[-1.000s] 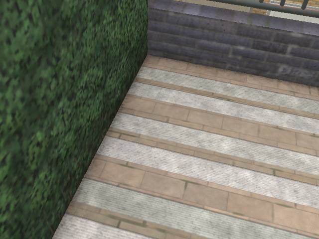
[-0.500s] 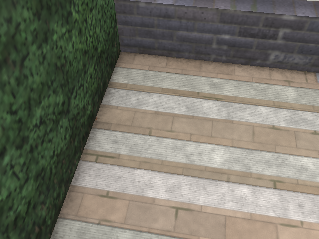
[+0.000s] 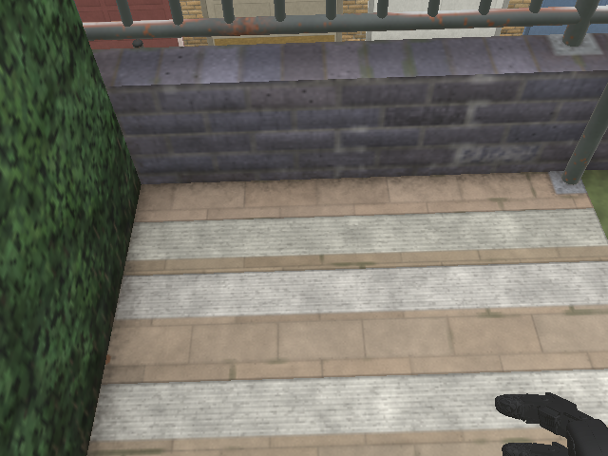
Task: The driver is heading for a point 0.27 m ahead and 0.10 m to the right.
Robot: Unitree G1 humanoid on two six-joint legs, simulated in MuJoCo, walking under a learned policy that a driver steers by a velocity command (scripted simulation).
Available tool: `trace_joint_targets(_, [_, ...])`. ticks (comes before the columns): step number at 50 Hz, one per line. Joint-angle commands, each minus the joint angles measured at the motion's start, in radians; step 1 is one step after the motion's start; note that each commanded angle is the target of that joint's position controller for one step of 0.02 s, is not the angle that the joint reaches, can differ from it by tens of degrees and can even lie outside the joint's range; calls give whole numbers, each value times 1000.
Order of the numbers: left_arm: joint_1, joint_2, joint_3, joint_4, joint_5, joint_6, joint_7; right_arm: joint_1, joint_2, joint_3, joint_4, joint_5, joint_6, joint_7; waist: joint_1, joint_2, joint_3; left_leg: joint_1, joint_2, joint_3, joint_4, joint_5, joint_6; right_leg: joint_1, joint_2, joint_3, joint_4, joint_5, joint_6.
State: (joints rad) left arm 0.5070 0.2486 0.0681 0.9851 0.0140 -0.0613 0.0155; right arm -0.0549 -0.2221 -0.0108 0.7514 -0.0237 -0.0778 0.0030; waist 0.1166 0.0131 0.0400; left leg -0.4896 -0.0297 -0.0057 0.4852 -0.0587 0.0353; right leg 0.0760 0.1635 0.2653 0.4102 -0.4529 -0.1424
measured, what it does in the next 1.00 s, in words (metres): walks ahead: right foot, then left foot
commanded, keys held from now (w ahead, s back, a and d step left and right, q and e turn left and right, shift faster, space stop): w+e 0.08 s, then no key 0.92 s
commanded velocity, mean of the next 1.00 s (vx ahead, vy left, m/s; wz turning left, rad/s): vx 0.16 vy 0.00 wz -0.18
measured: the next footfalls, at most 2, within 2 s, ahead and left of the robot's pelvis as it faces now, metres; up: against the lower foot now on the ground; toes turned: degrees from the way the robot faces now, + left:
right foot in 0.44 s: +0.34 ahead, -0.12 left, +0.00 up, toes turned -9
left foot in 0.76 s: +0.30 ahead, +0.09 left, +0.00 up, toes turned -8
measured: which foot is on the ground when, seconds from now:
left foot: down 0.00-0.44, up 0.46-0.74, down 0.76-1.00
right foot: down 0.00-0.02, up 0.04-0.42, down 0.44-1.00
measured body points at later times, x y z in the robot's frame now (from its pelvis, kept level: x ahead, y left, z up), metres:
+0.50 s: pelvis +0.22 -0.03 +0.01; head +0.25 -0.05 +0.46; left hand +0.41 +0.17 -0.11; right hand +0.19 -0.27 -0.15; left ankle +0.14 +0.11 -0.70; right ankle +0.30 -0.11 -0.72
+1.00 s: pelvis +0.27 -0.03 +0.02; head +0.27 -0.03 +0.47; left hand +0.33 +0.20 -0.13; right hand +0.23 -0.25 -0.14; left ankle +0.26 +0.09 -0.72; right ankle +0.30 -0.11 -0.72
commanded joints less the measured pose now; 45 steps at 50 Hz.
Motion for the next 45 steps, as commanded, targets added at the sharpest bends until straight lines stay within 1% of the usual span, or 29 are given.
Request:
trace_joint_targets(1, [17,53,8,-114,-47,-30,-7,447,-319,-91,21,-35,-25,-34,-204,150,-399,842,400,-505,-62,-134,188,-459,-44,-54,697,406,57])
trace_joint_targets(2, [19,118,17,-120,-16,-18,4,398,-263,-88,22,-13,-7,-26,-167,224,-431,820,489,-728,-153,-262,236,-598,-26,-116,835,-97,45])
trace_joint_targets(3, [-43,155,25,-102,8,-6,3,307,-170,-71,4,-3,4,-24,-148,102,-246,668,430,-610,-175,-425,204,-664,-105,-132,865,2,47])
trace_joint_targets(4, [-100,132,21,-113,14,-6,-9,249,-124,-59,-3,0,7,-23,-140,37,-126,535,374,-480,-225,-393,180,-670,-140,-149,817,88,58])
trace_joint_targets(5, [-136,110,19,-119,18,-1,-15,243,-104,-52,9,-3,3,-25,-133,24,-48,446,334,-378,-251,-225,162,-660,-158,-162,773,119,67])
trace_joint_targets(6, [-151,101,15,-133,28,8,-21,268,-100,-47,38,-4,-5,-29,-119,30,-21,404,311,-300,-250,-21,154,-644,-164,-167,749,125,76])
trace_joint_targets(8, [-133,61,8,-131,27,23,-24,331,-102,-46,78,5,-26,-22,-102,39,-36,385,296,-186,-212,408,162,-612,-141,-183,722,100,92])
trace_joint_targets(9, [-134,48,9,-135,17,26,-27,328,-87,-40,85,8,-34,-15,-89,70,-54,397,288,-136,-191,559,159,-627,-132,-185,697,94,98])
trace_joint_targets(10, [-156,45,7,-145,15,29,-30,327,-91,-39,90,12,-38,-12,-85,87,-59,397,285,-99,-194,619,160,-642,-126,-192,661,115,104])
trace_joint_targets(14, [-285,15,-19,-195,16,34,-51,305,-98,-34,108,21,-30,-5,-83,126,-57,304,220,51,-220,627,117,-533,-140,-269,390,334,102])
trace_joint_targets(16, [-327,19,-27,-203,17,34,-54,329,-108,-35,128,28,-31,1,-93,126,-62,280,214,66,-214,598,100,-443,-139,-303,302,420,86])
trace_joint_targets(19, [-332,38,-32,-192,26,30,-31,353,-136,-39,152,29,-36,2,-86,99,-47,316,240,37,-166,532,86,-384,-150,-298,208,402,66])
trace_joint_targets(21, [-263,56,-29,-142,38,11,-18,378,-132,-38,161,35,-25,-1,-69,50,-67,335,189,53,-31,442,56,-258,-135,-303,47,465,56])
trace_joint_targets(22, [-212,109,-20,-131,52,-2,-16,432,-122,-37,164,27,-21,-2,-65,-27,-125,274,138,82,82,235,18,-118,-240,-205,51,791,49])
trace_joint_targets(23, [-145,164,-8,-117,56,1,-8,556,-57,-20,162,26,-8,-6,-100,-199,-266,148,62,109,284,-322,-11,90,-485,29,102,1199,-57])
trace_joint_targets(24, [-131,124,-19,-115,13,12,-8,604,-50,-18,199,46,30,-11,-91,-211,-368,175,25,16,420,-592,-11,44,-545,136,54,1167,-164])
trace_joint_targets(25, [-182,97,-26,-117,-8,20,-9,546,-83,-27,193,39,53,-10,-100,-145,-285,128,31,-21,461,-607,-13,-37,-501,105,-14,938,-160])
trace_joint_targets(26, [-244,76,-34,-118,-7,25,-3,486,-71,-25,183,24,62,-8,-116,-123,-184,103,43,-31,455,-559,-15,-129,-460,70,-73,767,-128])
trace_joint_targets(28, [-329,43,-47,-124,8,28,10,466,-48,-19,193,2,74,-11,-162,-121,-78,168,74,-39,351,-454,-21,-300,-390,-33,-149,644,-62])
trace_joint_targets(30, [-305,35,-45,-107,12,24,9,507,-26,-11,231,-3,85,-14,-167,-100,-103,239,58,-18,304,-423,-28,-325,-365,-73,-155,602,-51])
trace_joint_targets(33, [-291,41,-38,-87,9,24,9,479,-11,-6,249,8,90,-17,-158,-92,-105,280,54,-10,193,-362,-29,-355,-347,-86,-179,388,-41])
trace_joint_targets(35, [-293,41,-34,-77,4,34,10,471,-9,-3,263,5,93,-19,-160,-102,-76,324,49,2,103,-289,-22,-411,-333,-81,-205,160,-19])
trace_joint_targets(37, [-300,42,-29,-77,-7,42,8,496,9,8,294,-7,87,-22,-178,-65,-30,409,60,-3,-36,-161,-5,-497,-312,-74,-216,-7,35])
trace_joint_targets(38, [-287,24,-29,-66,-8,47,10,489,-20,4,288,-12,80,-21,-167,-50,-5,410,103,-57,-115,-170,2,-514,-290,-88,-198,-28,65])
trace_joint_targets(39, [-273,21,-23,-62,-13,54,10,445,-55,-3,281,0,70,-24,-130,1,54,264,124,-100,-145,-255,7,-450,-228,-142,-178,51,86])
trace_joint_targets(40, [-249,2,-28,-46,-12,53,8,434,-37,3,294,5,62,-21,-120,52,57,182,126,-115,-187,-305,6,-347,-221,-161,-131,141,81])
trace_joint_targets(41, [-223,-1,-27,-32,-8,50,7,421,-19,7,300,10,53,-20,-106,71,39,159,127,-116,-210,-292,0,-274,-221,-167,-97,216,75])
trace_joint_targets(43, [-191,14,-23,-8,-4,41,8,414,-13,9,308,13,43,-22,-101,56,5,188,118,-104,-215,-225,-6,-223,-231,-166,-72,291,66])
trace_joint_targets(45, [-185,7,-25,8,-4,36,10,427,-9,9,320,13,41,-25,-109,25,-3,235,115,-97,-206,-176,-1,-234,-236,-165,-73,318,65])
